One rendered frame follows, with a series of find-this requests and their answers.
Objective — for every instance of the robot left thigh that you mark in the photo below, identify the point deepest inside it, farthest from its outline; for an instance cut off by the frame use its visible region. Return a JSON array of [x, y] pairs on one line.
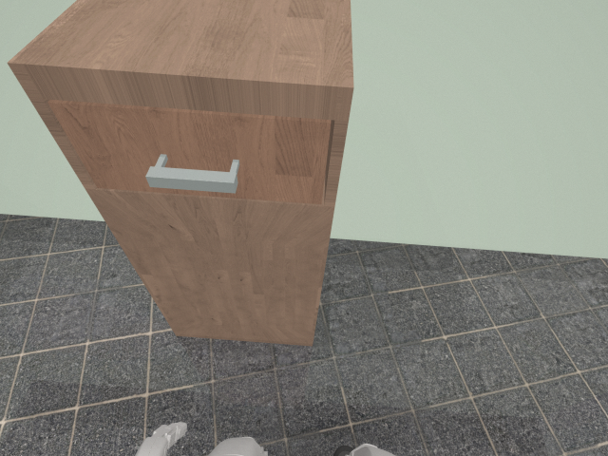
[[240, 446]]

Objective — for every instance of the cabinet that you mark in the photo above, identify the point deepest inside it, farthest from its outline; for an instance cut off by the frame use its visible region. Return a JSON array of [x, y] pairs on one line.
[[220, 268]]

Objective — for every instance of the robot left hand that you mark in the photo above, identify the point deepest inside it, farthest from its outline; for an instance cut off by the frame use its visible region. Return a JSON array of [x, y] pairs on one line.
[[163, 438]]

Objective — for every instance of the drawer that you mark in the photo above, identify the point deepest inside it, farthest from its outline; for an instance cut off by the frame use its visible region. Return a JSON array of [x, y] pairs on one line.
[[280, 158]]

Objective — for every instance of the handle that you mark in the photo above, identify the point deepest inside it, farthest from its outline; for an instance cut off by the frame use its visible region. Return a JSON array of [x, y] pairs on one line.
[[190, 179]]

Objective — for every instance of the right robot shin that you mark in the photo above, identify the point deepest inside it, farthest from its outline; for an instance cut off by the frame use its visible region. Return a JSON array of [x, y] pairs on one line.
[[364, 445]]

